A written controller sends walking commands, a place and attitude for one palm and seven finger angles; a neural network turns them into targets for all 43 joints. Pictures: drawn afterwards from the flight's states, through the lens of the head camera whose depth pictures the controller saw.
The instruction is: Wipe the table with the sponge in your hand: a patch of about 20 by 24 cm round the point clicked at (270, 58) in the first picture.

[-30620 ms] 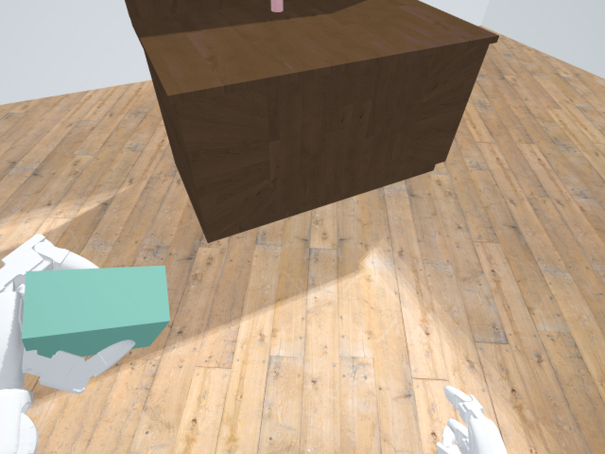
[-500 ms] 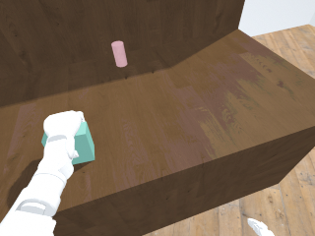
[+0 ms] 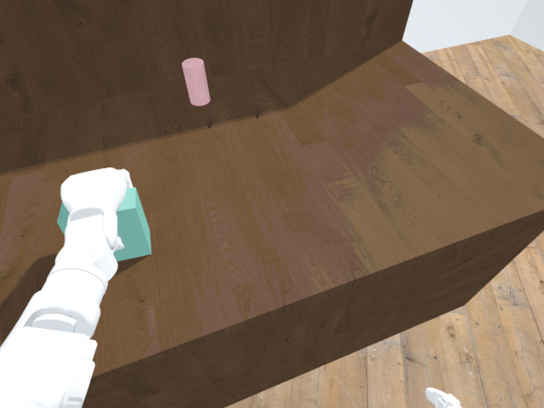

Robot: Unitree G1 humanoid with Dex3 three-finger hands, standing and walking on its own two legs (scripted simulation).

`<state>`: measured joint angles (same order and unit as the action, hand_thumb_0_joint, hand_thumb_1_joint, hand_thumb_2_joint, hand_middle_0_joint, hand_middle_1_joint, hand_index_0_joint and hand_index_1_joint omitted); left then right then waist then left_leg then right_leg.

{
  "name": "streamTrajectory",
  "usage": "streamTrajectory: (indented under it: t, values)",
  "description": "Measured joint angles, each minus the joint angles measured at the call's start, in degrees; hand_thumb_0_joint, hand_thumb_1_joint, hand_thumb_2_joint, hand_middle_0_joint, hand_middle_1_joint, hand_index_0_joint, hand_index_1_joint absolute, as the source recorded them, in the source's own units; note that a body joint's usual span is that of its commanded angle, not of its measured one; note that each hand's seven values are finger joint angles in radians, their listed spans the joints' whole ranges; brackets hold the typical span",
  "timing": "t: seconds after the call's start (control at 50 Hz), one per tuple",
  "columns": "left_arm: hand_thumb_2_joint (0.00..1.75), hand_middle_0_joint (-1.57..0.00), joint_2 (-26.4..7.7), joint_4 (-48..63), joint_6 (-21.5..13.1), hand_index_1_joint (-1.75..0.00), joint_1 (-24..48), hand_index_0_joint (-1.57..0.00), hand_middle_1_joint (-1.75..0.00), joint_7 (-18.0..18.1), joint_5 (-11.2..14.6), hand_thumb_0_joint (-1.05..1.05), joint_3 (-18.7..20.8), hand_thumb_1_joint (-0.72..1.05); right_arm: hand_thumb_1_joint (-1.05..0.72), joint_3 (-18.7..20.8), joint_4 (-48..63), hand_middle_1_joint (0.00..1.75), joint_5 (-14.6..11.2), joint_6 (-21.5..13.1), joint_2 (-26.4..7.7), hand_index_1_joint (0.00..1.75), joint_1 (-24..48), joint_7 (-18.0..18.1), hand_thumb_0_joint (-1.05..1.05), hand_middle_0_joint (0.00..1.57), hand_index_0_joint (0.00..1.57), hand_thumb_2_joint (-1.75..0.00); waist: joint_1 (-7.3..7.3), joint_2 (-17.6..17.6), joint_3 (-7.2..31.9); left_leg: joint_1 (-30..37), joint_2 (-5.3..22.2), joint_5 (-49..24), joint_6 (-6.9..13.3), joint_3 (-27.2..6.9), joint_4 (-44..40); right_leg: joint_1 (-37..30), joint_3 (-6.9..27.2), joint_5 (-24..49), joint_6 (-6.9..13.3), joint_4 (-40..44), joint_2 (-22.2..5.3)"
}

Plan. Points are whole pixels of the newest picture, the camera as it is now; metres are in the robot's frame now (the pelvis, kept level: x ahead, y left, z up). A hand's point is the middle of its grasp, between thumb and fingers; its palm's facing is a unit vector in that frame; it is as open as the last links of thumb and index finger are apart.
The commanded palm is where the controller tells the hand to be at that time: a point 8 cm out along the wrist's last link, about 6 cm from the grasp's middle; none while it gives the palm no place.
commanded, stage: slide back across to the first lane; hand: left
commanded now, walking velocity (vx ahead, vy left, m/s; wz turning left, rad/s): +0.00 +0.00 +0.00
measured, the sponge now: (112, 235) +0.39 +0.30 +0.01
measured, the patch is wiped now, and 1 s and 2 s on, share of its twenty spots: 0.90 0.90 0.90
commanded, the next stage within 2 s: wipe back along the first lane in 0.64 s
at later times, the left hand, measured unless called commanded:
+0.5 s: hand (71, 219) +0.38 +0.34 +0.06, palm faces -0.10 -0.01 -1.00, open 10.0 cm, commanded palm +0.36 +0.34 +0.12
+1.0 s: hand (52, 237) +0.35 +0.36 +0.06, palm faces -0.09 -0.02 -1.00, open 10.0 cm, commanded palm +0.32 +0.35 +0.11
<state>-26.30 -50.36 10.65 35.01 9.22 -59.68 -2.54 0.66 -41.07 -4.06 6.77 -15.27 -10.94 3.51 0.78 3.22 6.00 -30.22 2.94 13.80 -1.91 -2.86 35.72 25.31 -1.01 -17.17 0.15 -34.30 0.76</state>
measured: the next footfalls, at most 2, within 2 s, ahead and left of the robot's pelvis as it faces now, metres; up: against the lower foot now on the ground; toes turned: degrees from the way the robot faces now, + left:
none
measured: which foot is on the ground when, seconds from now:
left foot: down 0.00-1.00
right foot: down 0.00-1.00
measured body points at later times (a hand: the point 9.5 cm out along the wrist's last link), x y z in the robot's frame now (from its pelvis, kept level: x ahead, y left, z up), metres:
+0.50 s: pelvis +0.01 +0.02 +0.01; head +0.04 +0.01 +0.46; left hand +0.38 +0.34 +0.12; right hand +0.15 -0.24 -0.11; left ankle +0.04 +0.14 -0.72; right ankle +0.00 -0.12 -0.72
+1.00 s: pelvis +0.03 +0.02 +0.01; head +0.05 +0.00 +0.46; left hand +0.35 +0.36 +0.11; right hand +0.19 -0.24 -0.10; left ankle +0.04 +0.14 -0.72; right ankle +0.00 -0.12 -0.72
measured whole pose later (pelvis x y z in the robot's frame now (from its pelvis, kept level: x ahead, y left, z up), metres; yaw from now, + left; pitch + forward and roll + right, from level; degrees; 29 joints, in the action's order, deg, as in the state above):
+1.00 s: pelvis +0.03 +0.02 +0.01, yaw +0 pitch +6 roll -2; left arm -31.4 -28.7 8.3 14.4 4.7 -56.7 3.7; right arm 1.7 -39.1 -3.6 7.0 -16.3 -9.5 2.8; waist -1.9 3.7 4.3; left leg -23.3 2.0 15.8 -0.8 -2.5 33.4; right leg 16.8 -0.9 -17.6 -1.0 -28.8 -0.3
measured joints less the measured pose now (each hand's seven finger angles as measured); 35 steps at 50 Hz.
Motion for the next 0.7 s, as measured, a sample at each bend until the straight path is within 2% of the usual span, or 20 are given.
streamTrajectory:
  t: [0.22, 0.4, 0.56, 0.7]
  values:
    - [1.09, -0.74, -1.2, 2.5, 0.1, -1.33, -2.7, -0.78, -1.37, 1.0, -0.3, 0.01, 2.5, -0.53, -0.91, 0.2, 0.2, 0.30, 0.0, 0.7, 0.6, 0.30, -1.9, -0.6, 0.01, 0.20, 0.20, -0.90, 0.84, -0.2, 0.2, 0.9, -0.3, 0.4, 0.7, 1.2, -0.3, -1.0, 1.1, 0.4, -0.8, 1.4, -0.4]
    - [1.09, -0.73, -2.8, 6.6, 1.9, -1.35, -6.5, -0.77, -1.39, -1.2, 1.4, 0.00, 2.1, -0.52, -0.91, -0.1, 0.5, 0.30, -0.5, 0.1, 0.5, 0.30, -1.1, -0.5, 0.01, 0.20, 0.20, -0.90, -0.08, -0.2, -0.7, 3.8, -0.9, 0.4, 1.2, 1.0, -1.8, -4.5, 0.9, 0.6, -1.1, 3.5, -1.0]
    - [1.09, -0.72, -4.1, 9.3, -1.1, -1.35, -8.1, -0.76, -1.39, -3.8, 0.4, 0.00, 2.2, -0.52, -0.91, -0.1, 1.7, 0.30, -0.1, -0.5, 0.4, 0.30, 1.1, -0.2, 0.01, 0.20, 0.20, -0.90, -1.33, -0.4, -1.2, 4.9, -1.2, 0.6, 1.2, 0.3, -2.3, -6.1, 0.1, 0.4, -0.9, 4.6, -1.2]
    - [1.09, -0.73, -5.3, 11.3, -3.5, -1.35, -10.8, -0.76, -1.39, -4.5, 0.3, 0.00, 4.8, -0.52, -0.91, -0.1, 2.2, 0.30, 0.3, -0.4, 0.2, 0.30, 2.2, -0.1, 0.00, 0.21, 0.20, -0.90, -1.88, -0.3, -1.5, 5.6, -1.0, 1.0, 1.0, 0.3, -2.7, -6.9, 0.1, 0.1, -1.0, 5.2, -1.1]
